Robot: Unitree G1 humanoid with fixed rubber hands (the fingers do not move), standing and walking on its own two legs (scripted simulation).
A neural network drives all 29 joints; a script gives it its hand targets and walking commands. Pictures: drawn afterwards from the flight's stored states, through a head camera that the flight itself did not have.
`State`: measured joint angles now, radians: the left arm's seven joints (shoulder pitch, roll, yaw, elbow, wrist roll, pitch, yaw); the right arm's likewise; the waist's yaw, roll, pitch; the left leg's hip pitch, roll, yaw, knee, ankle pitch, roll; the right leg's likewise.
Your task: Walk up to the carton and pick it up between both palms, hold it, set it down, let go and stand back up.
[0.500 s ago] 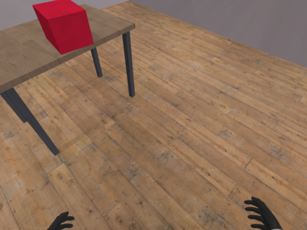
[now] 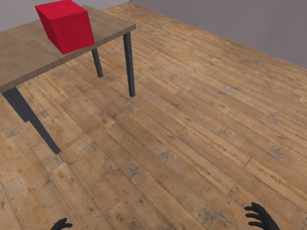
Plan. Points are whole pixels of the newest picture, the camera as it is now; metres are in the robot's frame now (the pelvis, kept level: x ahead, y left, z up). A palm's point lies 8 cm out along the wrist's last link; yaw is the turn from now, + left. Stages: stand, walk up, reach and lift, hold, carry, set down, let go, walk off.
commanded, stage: stand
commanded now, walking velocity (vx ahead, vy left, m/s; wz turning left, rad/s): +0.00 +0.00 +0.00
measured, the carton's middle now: (66, 25) +1.14 +0.51 +0.02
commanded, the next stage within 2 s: walk up in 0.74 s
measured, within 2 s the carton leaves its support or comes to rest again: neither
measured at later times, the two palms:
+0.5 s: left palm out of the picture +0.08 +0.29 -0.11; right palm out of the picture +0.10 -0.29 -0.08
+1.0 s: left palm out of the picture +0.06 +0.29 -0.10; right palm out of the picture +0.09 -0.29 -0.08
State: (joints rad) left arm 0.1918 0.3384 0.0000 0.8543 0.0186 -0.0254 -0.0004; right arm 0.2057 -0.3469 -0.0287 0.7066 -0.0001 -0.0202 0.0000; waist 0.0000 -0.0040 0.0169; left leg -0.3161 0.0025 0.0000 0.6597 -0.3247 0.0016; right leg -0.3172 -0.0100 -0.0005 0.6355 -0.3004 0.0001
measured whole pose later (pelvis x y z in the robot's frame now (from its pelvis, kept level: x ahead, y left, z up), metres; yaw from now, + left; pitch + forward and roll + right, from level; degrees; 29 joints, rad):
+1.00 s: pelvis -0.02 +0.00 +0.01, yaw +1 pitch -1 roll -1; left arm 0.19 0.35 0.00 0.94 0.04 -0.04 -0.02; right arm 0.22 -0.36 -0.02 0.81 0.00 -0.01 0.03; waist 0.00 0.00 0.01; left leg -0.31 0.00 -0.01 0.58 -0.30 0.00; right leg -0.29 -0.01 -0.02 0.54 -0.32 0.00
